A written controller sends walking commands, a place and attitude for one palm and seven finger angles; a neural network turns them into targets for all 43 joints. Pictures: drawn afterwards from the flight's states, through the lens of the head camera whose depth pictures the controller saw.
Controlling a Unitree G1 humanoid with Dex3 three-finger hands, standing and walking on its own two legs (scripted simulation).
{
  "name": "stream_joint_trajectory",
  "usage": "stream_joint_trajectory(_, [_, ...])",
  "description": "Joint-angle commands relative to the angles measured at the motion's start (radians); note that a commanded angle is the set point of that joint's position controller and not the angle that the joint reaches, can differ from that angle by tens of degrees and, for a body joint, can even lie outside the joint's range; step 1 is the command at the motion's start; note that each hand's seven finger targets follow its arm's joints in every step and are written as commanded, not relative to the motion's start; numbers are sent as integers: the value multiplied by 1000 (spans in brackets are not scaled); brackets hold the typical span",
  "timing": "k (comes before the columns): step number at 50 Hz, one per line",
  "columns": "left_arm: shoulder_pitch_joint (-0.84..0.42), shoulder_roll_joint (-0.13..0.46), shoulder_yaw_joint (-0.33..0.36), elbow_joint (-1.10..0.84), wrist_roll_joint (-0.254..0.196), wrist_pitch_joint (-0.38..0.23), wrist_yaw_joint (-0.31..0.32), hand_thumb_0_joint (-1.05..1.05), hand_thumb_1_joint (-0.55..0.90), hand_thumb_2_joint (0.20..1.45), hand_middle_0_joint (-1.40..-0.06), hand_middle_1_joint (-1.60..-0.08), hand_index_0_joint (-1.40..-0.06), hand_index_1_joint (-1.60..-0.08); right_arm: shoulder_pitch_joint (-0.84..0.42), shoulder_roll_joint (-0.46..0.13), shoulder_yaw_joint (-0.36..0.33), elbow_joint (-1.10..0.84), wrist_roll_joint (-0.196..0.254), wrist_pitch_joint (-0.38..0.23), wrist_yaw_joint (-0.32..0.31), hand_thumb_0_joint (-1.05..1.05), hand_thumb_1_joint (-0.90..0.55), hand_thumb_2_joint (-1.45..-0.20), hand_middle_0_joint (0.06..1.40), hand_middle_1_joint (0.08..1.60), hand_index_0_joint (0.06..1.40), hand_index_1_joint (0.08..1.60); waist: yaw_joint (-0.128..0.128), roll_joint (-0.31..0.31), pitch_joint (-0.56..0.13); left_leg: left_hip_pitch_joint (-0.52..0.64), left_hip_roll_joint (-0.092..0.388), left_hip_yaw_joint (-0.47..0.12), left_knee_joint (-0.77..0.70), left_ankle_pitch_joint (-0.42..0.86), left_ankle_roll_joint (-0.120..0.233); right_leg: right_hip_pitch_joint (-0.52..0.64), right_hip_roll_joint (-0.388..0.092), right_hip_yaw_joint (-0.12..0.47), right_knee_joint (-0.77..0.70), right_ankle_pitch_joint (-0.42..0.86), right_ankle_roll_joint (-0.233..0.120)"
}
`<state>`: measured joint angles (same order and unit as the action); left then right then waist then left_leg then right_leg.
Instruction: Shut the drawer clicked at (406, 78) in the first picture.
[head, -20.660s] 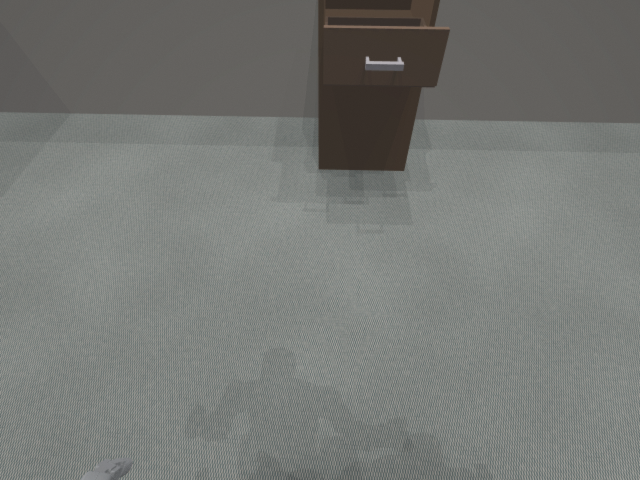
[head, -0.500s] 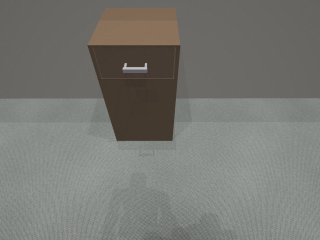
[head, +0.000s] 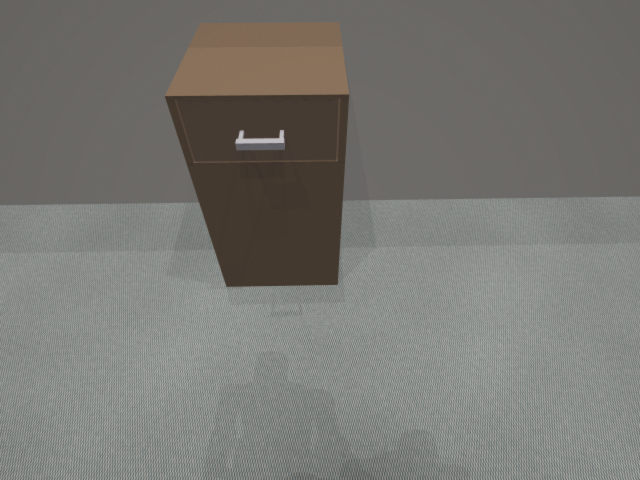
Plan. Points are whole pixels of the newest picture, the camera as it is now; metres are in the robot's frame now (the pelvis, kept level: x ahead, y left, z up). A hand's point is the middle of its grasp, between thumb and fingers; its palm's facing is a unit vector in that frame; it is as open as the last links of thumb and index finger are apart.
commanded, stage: look to check the result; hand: left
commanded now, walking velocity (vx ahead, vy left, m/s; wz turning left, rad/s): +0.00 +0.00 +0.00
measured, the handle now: (261, 139) +0.87 +0.19 -0.09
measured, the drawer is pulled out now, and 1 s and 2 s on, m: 0.00 0.00 0.00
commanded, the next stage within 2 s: stand and wait in 0.46 s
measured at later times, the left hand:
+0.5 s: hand out of the picture +0.01 +0.16 -0.17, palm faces +0.01 -0.98 -0.20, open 7.4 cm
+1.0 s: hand out of the picture +0.03 +0.16 -0.17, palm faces +0.01 -0.98 -0.21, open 7.4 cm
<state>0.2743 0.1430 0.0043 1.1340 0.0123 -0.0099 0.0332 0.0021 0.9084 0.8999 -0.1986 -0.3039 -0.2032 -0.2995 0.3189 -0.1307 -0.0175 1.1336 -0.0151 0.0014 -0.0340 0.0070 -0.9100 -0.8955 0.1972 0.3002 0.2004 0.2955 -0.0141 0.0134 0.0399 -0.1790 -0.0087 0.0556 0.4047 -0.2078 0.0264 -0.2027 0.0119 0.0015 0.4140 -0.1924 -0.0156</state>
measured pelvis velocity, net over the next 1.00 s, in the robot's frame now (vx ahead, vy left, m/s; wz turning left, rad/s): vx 0.01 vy -0.01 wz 0.00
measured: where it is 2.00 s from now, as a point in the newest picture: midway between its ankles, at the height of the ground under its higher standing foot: outside the picture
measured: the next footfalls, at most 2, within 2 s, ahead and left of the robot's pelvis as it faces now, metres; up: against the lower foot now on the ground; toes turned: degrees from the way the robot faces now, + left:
none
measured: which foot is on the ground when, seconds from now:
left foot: down 0.00-1.00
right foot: down 0.00-1.00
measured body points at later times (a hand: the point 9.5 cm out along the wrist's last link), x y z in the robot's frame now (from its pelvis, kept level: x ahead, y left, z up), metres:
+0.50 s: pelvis +0.01 -0.01 +0.00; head +0.02 -0.02 +0.45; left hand +0.01 +0.21 -0.16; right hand -0.01 -0.23 -0.16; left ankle +0.01 +0.10 -0.74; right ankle +0.02 -0.11 -0.74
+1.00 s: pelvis +0.01 -0.01 +0.00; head +0.03 -0.02 +0.45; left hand +0.03 +0.22 -0.15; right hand +0.00 -0.24 -0.16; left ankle +0.01 +0.10 -0.74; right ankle +0.02 -0.11 -0.74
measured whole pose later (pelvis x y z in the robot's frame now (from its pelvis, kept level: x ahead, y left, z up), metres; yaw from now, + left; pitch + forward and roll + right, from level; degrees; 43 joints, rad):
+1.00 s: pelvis +0.01 -0.01 +0.00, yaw +0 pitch -1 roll +0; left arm 0.24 0.16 0.00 1.14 0.01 -0.02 0.03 0.00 0.91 0.90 -0.20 -0.30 -0.20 -0.30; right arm 0.27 -0.16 -0.01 1.15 -0.01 0.00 -0.04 0.01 -0.91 -0.90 0.20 0.30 0.20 0.30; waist -0.01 0.02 0.05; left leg -0.14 0.01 0.05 0.37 -0.21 0.00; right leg -0.17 0.03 -0.01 0.37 -0.19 -0.04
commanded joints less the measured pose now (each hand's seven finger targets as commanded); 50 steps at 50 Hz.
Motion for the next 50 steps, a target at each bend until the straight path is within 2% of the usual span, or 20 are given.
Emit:
stream_joint_trajectory(1, [62, 109, 23, -26, -2, -11, 5, 0, 900, 900, -200, -300, -200, -300, 77, -95, -15, -19, 1, -17, -3, 0, -900, -900, 200, 300, 200, 300, 5, -6, 28, 2, 109, -110, -89, 17, 21, -39, -92, 88, -89, -5, -36])
stream_joint_trajectory(4, [57, 109, 20, -25, -3, -12, 6, 0, 900, 900, -200, -300, -200, -300, 73, -95, -13, -18, 2, -14, -4, 0, -900, -900, 200, 300, 200, 300, 1, -23, 38, 5, 109, -105, -84, 32, 18, -44, -92, 90, -94, -2, -35])
stream_joint_trajectory(6, [58, 109, 21, -23, -3, -12, 5, 0, 900, 900, -200, -300, -200, -300, 68, -98, -12, -17, 1, -16, -4, 0, -900, -900, 200, 300, 200, 300, 4, -4, 32, 13, 110, -103, -83, 49, 17, -39, -94, 89, -93, 14, -36])
stream_joint_trajectory(9, [56, 107, 20, -19, -3, -12, 6, 0, 900, 900, -200, -300, -200, -300, 66, -96, -12, -14, 1, -13, -4, 0, -900, -900, 200, 300, 200, 300, 2, -23, 42, 12, 109, -102, -83, 38, 15, -43, -95, 90, -103, -1, -35])
stream_joint_trajectory(12, [55, 115, 20, -21, -3, -14, 6, 0, 900, 900, -200, -300, -200, -300, 61, -102, -13, -15, 3, -14, -4, 0, -900, -900, 200, 300, 200, 300, 2, -3, 28, 22, 110, -99, -77, 59, 14, -34, -95, 94, -102, 23, -35])
stream_joint_trajectory(23, [43, 119, 21, -19, -3, -15, 6, 0, 900, 900, -200, -300, -200, -300, 45, -104, -13, -11, 1, -10, -3, 0, -900, -900, 200, 300, 200, 300, 0, -20, 41, 23, 107, -95, -80, 36, 8, -41, -96, 99, -123, -10, -34])
stream_joint_trajectory(27, [44, 121, 23, -21, -3, -17, 6, 0, 900, 900, -200, -300, -200, -300, 41, -109, -15, -11, 3, -15, -5, 0, -900, -900, 200, 300, 200, 300, 3, 0, 11, 39, 112, -96, -77, 76, 10, -17, -96, 98, -109, 51, -35])
stream_joint_trajectory(30, [39, 123, 22, -17, -4, -18, 6, 0, 900, 900, -200, -300, -200, -300, 37, -111, -13, -8, 1, -15, -6, 0, -900, -900, 200, 300, 200, 300, 1, -20, 21, 38, 113, -94, -81, 83, 8, -14, -97, 94, -110, 64, -35])
stream_joint_trajectory(36, [35, 130, 24, -17, -5, -18, 5, 0, 900, 900, -200, -300, -200, -300, 33, -114, -12, -4, 2, -17, -6, 0, -900, -900, 200, 300, 200, 300, 3, 2, 9, 44, 114, -91, -84, 92, 6, 0, -100, 94, -109, 78, -35])
stream_joint_trajectory(37, [38, 132, 24, -19, -4, -19, 7, 0, 900, 900, -200, -300, -200, -300, 32, -117, -14, -7, 3, -16, -6, 0, -900, -900, 200, 300, 200, 300, 3, -21, 10, 47, 115, -91, -79, 102, 7, -2, -98, 94, -108, 95, -34])
stream_joint_trajectory(39, [38, 131, 23, -17, -5, -20, 6, 0, 900, 900, -200, -300, -200, -300, 32, -117, -13, -5, 2, -17, -7, 0, -900, -900, 200, 300, 200, 300, 3, -24, 7, 51, 113, -90, -79, 107, 6, 4, -101, 94, -109, 113, -33])
stream_joint_trajectory(44, [28, 134, 23, -18, -5, -17, 5, 0, 900, 900, -200, -300, -200, -300, 29, -119, -11, -1, 1, -14, -5, 0, -900, -900, 200, 300, 200, 300, 2, -7, 35, 37, 113, -94, -92, 68, 4, -10, -99, 96, -125, 40, -34])
stream_joint_trajectory(49, [24, 137, 23, -19, -5, -19, 5, 0, 900, 900, -200, -300, -200, -300, 27, -127, -12, -4, 1, -16, -5, 0, -900, -900, 200, 300, 200, 300, 1, -15, 13, 49, 116, -96, -90, 87, 5, 0, -97, 97, -118, 66, -35])
stream_joint_trajectory(50, [22, 138, 23, -18, -5, -18, 4, 0, 900, 900, -200, -300, -200, -300, 20, -125, -12, -2, 2, -16, -6, 0, -900, -900, 200, 300, 200, 300, 3, -7, 26, 46, 115, -94, -92, 82, 5, -7, -100, 94, -120, 62, -34])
